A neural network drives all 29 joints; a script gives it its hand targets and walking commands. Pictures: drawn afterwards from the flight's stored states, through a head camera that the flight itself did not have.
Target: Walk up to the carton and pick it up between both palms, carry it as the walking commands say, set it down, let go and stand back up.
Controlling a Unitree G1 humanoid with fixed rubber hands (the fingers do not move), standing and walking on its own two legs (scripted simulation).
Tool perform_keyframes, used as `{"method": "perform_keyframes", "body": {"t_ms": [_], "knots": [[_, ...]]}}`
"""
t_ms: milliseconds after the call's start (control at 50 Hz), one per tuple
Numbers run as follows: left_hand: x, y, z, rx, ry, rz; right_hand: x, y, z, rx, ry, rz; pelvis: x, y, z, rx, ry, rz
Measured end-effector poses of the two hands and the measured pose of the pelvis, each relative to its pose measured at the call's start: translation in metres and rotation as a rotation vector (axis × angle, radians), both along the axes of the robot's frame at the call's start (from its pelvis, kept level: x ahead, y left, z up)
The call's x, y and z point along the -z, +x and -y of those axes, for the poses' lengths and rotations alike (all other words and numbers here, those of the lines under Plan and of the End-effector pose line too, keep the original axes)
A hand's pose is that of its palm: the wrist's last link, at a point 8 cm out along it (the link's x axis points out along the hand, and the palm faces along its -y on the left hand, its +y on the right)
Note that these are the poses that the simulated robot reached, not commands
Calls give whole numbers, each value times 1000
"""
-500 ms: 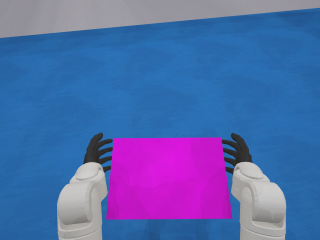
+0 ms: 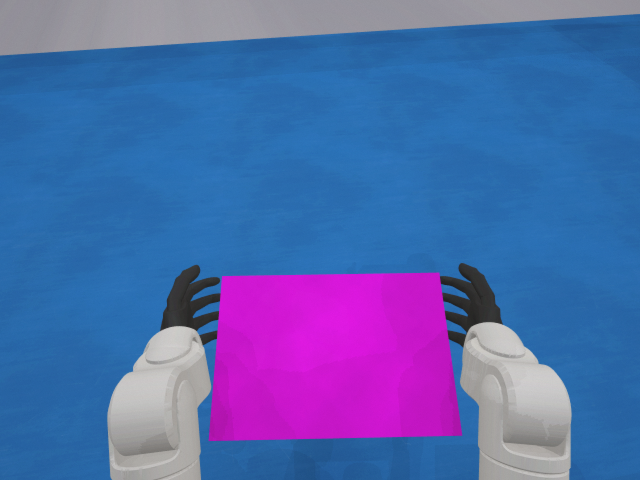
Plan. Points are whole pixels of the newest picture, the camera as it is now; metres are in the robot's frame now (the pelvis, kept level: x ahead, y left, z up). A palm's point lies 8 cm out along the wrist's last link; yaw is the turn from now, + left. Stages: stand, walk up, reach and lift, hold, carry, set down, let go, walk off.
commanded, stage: carry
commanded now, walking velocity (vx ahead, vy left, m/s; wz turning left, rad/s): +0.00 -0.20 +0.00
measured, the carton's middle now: (330, 358) +0.27 +0.01 +0.02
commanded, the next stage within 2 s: none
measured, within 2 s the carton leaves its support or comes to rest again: neither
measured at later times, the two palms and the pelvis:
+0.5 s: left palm (307, 385) +0.20 +0.03 +0.10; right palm (621, 366) +0.22 -0.29 +0.10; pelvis -0.04 -0.14 +0.00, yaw +1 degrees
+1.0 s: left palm (471, 424) +0.17 -0.12 +0.09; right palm out of the picture +0.19 -0.44 +0.10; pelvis -0.07 -0.30 -0.01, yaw +2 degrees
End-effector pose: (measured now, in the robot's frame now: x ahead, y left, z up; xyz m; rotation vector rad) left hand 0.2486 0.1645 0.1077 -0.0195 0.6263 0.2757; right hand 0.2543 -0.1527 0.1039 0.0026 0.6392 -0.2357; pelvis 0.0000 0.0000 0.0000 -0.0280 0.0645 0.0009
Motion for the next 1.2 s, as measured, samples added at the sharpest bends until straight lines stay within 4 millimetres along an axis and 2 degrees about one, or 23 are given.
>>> {"method": "perform_keyframes", "body": {"t_ms": [80, 140, 220, 340, 440, 520, 600, 640, 720, 800, 940, 1020, 1120, 1200], "knots": [[2, 1, 43, 32, 26, -5, 8, -7, 43, 32, 21, -3, 5, -4, 34, -7, 7, -1], [4, -3, 66, 48, 35, -32, 11, -16, 66, 49, 32, -29, 2, -9, 52, -15, 34, -3], [5, -10, 84, 41, 28, -24, 8, -22, 84, 42, 26, -20, 2, -16, 72, -20, 41, -7], [14, -30, 95, -11, -19, 0, 3, -24, 95, -11, -22, 5, 10, -25, 99, -31, 25, -9], [18, -46, 114, -35, -30, -49, 6, -32, 113, -40, -34, -45, 3, -33, 124, -26, 19, 2], [9, -47, 141, -26, -17, -39, 2, -37, 140, -29, -19, -35, -3, -38, 148, -22, 3, 4], [0, -43, 179, -12, -1, 4, -1, -39, 179, -11, 0, 7, 1, -42, 182, -14, -2, -1], [2, -42, 203, 3, 13, 11, 4, -41, 203, 5, 12, 16, 6, -44, 201, -12, -2, 1], [6, -45, 240, 38, 33, -37, 12, -54, 240, 39, 30, -30, 2, -50, 228, -25, 27, -1], [6, -51, 261, 37, 28, -35, 10, -60, 261, 38, 27, -27, 1, -56, 250, -29, 40, -5], [17, -71, 277, -24, -29, -4, 2, -61, 276, -25, -33, 4, 10, -66, 284, -39, 30, -8], [19, -84, 294, -39, -32, -48, 5, -67, 293, -43, -35, -40, 4, -71, 304, -33, 23, 2], [8, -85, 328, -29, -15, -35, 1, -73, 327, -31, -15, -27, -3, -77, 335, -28, 3, 4], [1, -81, 368, -17, 2, 7, 0, -75, 368, -15, 3, 14, 2, -80, 371, -20, 5, 1]]}}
